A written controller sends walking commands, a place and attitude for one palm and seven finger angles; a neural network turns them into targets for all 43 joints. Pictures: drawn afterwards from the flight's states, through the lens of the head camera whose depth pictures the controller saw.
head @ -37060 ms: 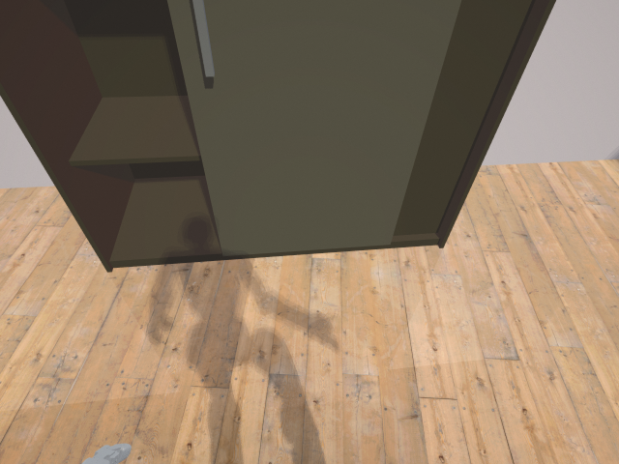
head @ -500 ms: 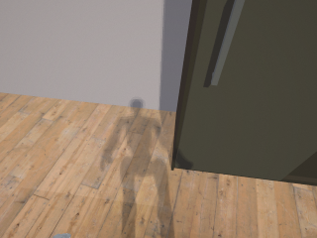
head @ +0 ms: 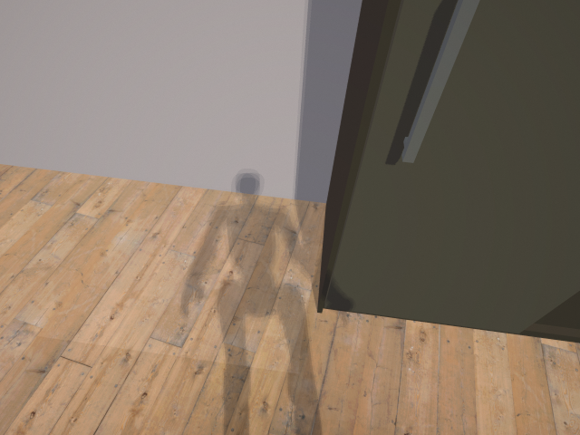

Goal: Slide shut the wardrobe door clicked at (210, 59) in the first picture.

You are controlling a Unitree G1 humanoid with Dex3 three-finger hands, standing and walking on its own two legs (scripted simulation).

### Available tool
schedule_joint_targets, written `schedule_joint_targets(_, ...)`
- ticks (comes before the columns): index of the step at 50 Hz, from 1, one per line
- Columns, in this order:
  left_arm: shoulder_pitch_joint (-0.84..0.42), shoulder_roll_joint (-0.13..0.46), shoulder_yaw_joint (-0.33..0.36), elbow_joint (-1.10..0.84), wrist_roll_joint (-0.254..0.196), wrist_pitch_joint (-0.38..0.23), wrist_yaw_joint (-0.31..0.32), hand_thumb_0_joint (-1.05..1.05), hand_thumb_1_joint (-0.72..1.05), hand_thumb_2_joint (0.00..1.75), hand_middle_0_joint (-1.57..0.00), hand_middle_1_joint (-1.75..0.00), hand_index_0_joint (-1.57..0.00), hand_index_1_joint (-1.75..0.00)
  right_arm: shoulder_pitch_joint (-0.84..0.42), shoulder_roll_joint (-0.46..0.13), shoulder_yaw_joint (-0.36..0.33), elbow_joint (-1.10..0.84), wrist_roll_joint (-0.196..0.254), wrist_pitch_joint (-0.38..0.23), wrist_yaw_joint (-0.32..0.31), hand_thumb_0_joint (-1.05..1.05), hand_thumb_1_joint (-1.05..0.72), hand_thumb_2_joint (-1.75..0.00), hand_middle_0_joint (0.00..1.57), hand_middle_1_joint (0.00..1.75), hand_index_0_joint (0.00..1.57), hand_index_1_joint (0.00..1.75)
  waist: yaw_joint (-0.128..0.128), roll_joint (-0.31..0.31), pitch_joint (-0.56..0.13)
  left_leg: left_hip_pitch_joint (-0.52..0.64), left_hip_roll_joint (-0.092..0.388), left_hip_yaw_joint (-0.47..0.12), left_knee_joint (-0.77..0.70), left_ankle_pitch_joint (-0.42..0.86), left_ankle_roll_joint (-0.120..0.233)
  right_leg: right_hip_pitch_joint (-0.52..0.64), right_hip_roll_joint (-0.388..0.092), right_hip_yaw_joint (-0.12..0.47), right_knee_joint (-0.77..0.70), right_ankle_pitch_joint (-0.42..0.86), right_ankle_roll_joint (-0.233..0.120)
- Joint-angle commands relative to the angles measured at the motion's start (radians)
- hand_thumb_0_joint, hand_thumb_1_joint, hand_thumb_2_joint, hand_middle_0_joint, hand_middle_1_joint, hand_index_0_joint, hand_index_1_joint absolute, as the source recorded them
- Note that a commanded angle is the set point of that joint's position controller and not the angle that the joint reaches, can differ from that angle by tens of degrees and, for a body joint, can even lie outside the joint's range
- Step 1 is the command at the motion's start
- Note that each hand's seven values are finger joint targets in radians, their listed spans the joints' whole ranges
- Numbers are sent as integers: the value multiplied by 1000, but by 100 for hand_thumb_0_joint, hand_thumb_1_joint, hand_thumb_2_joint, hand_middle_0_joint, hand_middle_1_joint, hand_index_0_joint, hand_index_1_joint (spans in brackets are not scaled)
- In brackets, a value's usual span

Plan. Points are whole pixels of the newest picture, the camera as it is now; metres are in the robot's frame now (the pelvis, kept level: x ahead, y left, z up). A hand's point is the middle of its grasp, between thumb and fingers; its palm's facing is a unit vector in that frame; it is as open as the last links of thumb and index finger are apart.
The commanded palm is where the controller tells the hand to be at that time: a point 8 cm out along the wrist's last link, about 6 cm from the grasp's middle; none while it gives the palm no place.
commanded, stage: look to check the result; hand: right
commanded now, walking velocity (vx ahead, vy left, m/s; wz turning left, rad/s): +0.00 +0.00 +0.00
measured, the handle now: (433, 81) +0.62 -0.19 +0.19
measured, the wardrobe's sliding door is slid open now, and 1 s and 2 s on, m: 0.00 0.00 0.00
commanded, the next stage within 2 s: stand and wait in 0.06 s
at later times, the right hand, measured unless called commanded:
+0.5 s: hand out of the picture +0.07 -0.22 -0.16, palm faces -0.03 +0.95 -0.32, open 7.3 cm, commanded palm none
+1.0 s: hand out of the picture +0.06 -0.24 -0.16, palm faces -0.03 +0.95 -0.32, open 7.3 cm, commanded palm none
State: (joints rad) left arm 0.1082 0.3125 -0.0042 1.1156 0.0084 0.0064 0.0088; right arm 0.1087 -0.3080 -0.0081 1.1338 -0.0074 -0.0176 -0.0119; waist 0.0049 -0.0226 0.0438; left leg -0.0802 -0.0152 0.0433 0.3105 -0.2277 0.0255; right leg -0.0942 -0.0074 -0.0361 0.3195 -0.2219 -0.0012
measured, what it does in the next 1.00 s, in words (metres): stands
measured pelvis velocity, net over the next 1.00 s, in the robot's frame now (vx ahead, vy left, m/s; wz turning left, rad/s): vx -0.02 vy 0.00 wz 0.02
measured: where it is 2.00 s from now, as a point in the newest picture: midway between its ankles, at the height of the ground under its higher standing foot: outside the picture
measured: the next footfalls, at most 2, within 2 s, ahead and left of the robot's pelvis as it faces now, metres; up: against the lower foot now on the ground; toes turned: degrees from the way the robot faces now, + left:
none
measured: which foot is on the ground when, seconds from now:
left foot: down 0.00-1.00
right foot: down 0.00-1.00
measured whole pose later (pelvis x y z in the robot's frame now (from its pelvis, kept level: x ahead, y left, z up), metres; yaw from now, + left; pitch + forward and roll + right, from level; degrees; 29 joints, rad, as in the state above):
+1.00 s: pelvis -0.02 +0.00 +0.00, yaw +1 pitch -1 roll +0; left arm 0.13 0.32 0.00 1.13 0.01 0.01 0.01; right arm 0.11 -0.31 -0.01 1.14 -0.01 -0.02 0.00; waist 0.01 -0.01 0.05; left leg -0.08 -0.03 0.03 0.29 -0.19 0.03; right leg -0.09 -0.02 -0.05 0.30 -0.20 0.00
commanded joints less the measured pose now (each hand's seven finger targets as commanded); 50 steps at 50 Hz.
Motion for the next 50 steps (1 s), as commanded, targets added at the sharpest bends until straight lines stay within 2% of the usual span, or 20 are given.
schedule_joint_targets(1, -12, 181, 38, -48, 5, -23, 18, 0, 90, 90, -20, -30, -20, -30, -22, -195, -36, -60, -2, -22, -13, 0, -90, -90, 20, 30, 20, 30, 4, 39, -106, 34, 155, -109, -19, 425, 16, 50, -127, 90, -6, 317, -21)
schedule_joint_targets(7, 0, 174, 38, -50, 4, -21, 19, 0, 90, 90, -20, -30, -20, -30, -14, -194, -38, -61, -3, -23, -15, 0, -90, -90, 20, 30, 20, 30, 2, 41, -101, 39, 153, -112, -27, 431, 9, 46, -124, 83, -3, 298, -20)
schedule_joint_targets(15, -1, 174, 38, -47, 6, -22, 18, 0, 90, 90, -20, -30, -20, -30, -29, -193, -38, -63, -2, -21, -10, 0, -90, -90, 20, 30, 20, 30, 3, 20, -68, 25, 151, -125, -44, 363, 14, 27, -125, 85, -25, 243, -18)
schedule_joint_targets(19, 5, 174, 38, -46, 6, -23, 19, 0, 90, 90, -20, -30, -20, -30, -25, -191, -38, -62, -2, -22, -10, 0, -90, -90, 20, 30, 20, 30, 4, 17, -86, 32, 150, -126, -45, 357, 16, 38, -128, 83, -26, 245, -17)
schedule_joint_targets(23, 1, 174, 37, -44, 6, -22, 19, 0, 90, 90, -20, -30, -20, -30, -26, -189, -37, -60, -2, -20, -8, 0, -90, -90, 20, 30, 20, 30, 4, 21, -57, 10, 147, -128, -55, 315, 16, 29, -129, 84, -35, 218, -17)
schedule_joint_targets(28, 7, 180, 37, -41, 6, -25, 18, 0, 90, 90, -20, -30, -20, -30, -29, -192, -37, -58, -2, -21, -7, 0, -90, -90, 20, 30, 20, 30, 4, 18, -73, 16, 145, -131, -55, 297, 19, 32, -132, 85, -41, 216, -19)
schedule_joint_targets(38, 7, 183, 41, -39, 4, -22, 16, 0, 90, 90, -20, -30, -20, -30, -31, -199, -36, -55, -2, -22, -7, 0, -90, -90, 20, 30, 20, 30, 5, 40, -56, 2, 147, -132, -64, 284, 16, 29, -129, 89, -43, 192, -20)
schedule_joint_targets(48, -7, 192, 41, -37, 5, -24, 15, 0, 90, 90, -20, -30, -20, -30, -38, -205, -35, -54, -2, -22, -4, 0, -90, -90, 20, 30, 20, 30, 5, 14, -56, -7, 147, -137, -68, 249, 17, 28, -131, 94, -48, 188, -20)
schedule_joint_targets(50, -9, 193, 41, -38, 4, -25, 14, 0, 90, 90, -20, -30, -20, -30, -39, -207, -35, -55, -3, -22, -4, 0, -90, -90, 20, 30, 20, 30, 4, 24, -60, -1, 147, -135, -66, 255, 16, 27, -132, 96, -52, 193, -22)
